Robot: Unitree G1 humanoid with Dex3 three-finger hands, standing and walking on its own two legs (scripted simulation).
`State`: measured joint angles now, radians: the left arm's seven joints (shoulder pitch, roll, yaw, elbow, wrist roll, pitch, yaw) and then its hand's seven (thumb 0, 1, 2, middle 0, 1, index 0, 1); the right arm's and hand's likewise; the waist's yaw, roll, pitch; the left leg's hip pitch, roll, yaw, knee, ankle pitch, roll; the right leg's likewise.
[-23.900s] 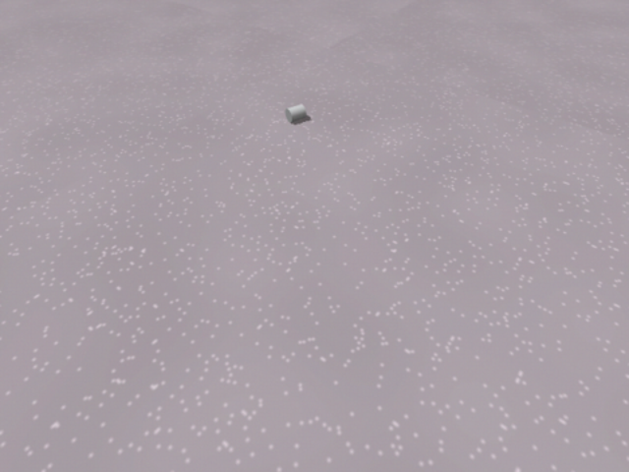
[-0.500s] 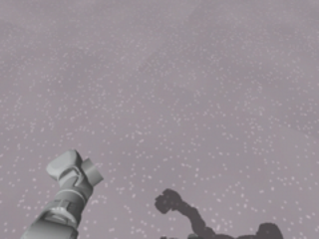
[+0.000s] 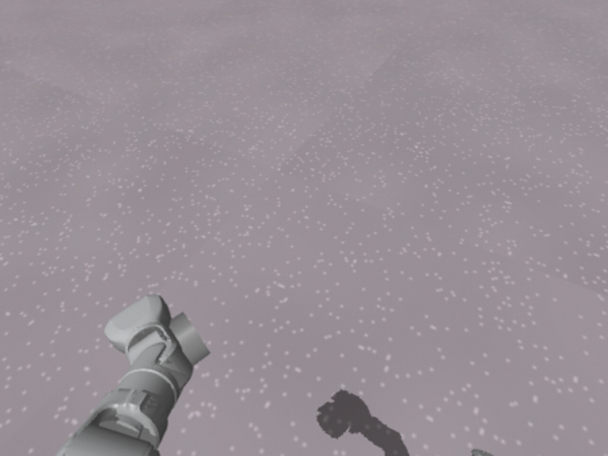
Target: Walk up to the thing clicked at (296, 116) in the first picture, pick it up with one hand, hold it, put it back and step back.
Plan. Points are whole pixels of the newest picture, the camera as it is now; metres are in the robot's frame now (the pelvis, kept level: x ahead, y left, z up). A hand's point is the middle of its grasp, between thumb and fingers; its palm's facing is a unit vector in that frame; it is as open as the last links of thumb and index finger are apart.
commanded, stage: hold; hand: left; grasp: from above
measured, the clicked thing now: (169, 351) +0.34 +0.23 -0.10
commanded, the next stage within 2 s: crouch in 1.58 s
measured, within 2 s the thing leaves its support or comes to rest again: neither
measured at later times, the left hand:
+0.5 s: hand (150, 346) +0.32 +0.23 -0.04, palm faces -0.32 -0.28 -0.91, open 10.5 cm
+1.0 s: hand (145, 349) +0.31 +0.23 -0.02, palm faces -0.30 -0.30 -0.91, open 10.6 cm
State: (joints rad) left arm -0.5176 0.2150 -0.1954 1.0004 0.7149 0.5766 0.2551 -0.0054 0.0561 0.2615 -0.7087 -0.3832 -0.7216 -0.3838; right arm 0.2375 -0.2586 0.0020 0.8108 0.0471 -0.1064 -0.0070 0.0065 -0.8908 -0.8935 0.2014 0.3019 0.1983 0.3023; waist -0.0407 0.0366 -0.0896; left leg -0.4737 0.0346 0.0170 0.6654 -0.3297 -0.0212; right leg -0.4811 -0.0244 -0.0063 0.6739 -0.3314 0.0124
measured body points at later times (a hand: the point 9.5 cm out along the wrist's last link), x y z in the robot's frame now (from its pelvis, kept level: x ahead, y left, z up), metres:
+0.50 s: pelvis +0.00 +0.00 +0.01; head +0.02 -0.02 +0.46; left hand +0.33 +0.24 +0.02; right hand +0.12 -0.24 -0.12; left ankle +0.00 +0.13 -0.72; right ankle +0.00 -0.13 -0.72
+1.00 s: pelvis +0.00 +0.00 +0.01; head +0.00 -0.02 +0.46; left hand +0.32 +0.24 +0.03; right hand +0.14 -0.23 -0.11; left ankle +0.00 +0.13 -0.72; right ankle +0.00 -0.13 -0.72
